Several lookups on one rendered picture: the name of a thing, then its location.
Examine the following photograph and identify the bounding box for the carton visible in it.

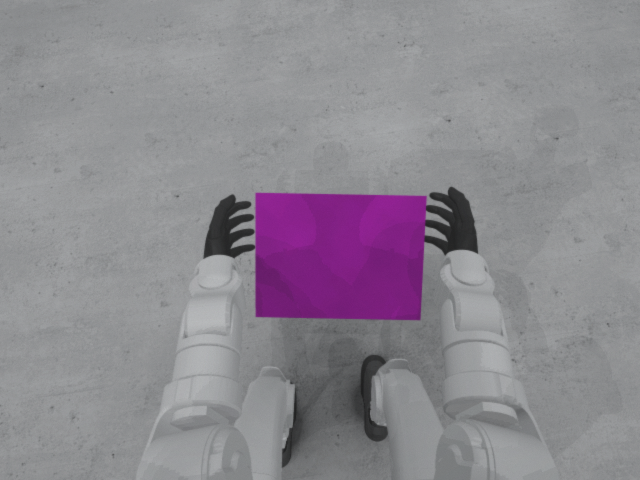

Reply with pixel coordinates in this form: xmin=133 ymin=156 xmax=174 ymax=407
xmin=255 ymin=193 xmax=427 ymax=320

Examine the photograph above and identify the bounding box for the right robot shin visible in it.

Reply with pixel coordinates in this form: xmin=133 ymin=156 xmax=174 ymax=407
xmin=370 ymin=359 xmax=423 ymax=426

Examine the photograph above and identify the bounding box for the robot left upper arm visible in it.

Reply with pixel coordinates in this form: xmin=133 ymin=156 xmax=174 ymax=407
xmin=137 ymin=424 xmax=253 ymax=480

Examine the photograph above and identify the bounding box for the left robot hand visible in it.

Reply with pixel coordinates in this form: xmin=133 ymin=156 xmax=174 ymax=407
xmin=203 ymin=194 xmax=255 ymax=259

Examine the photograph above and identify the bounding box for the right robot thigh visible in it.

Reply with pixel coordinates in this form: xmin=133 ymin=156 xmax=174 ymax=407
xmin=372 ymin=369 xmax=444 ymax=480

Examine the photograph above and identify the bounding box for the left robot forearm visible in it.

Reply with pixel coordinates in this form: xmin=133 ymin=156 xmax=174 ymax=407
xmin=136 ymin=255 xmax=246 ymax=480

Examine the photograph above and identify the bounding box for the right robot forearm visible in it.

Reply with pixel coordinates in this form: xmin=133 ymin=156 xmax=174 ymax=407
xmin=433 ymin=250 xmax=559 ymax=478

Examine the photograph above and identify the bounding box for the robot right upper arm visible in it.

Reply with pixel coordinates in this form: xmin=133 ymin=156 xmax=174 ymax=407
xmin=433 ymin=419 xmax=559 ymax=480

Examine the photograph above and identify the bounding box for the right robot hand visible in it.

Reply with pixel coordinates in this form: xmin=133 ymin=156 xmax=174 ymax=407
xmin=424 ymin=187 xmax=478 ymax=255

